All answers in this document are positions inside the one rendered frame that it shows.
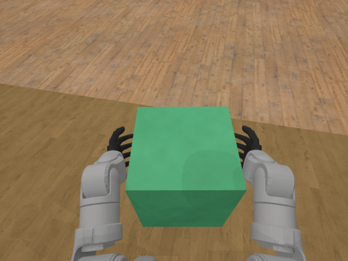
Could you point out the right robot forearm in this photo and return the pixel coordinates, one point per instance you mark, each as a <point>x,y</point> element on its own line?
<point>274,214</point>

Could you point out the carton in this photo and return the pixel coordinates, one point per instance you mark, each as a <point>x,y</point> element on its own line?
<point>184,168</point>

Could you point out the left robot hand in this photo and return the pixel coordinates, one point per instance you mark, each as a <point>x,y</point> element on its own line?
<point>116,141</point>

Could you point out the right robot hand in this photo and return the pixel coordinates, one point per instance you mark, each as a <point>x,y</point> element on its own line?
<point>252,143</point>

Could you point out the left robot forearm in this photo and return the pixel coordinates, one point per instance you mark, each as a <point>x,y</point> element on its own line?
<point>99,221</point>

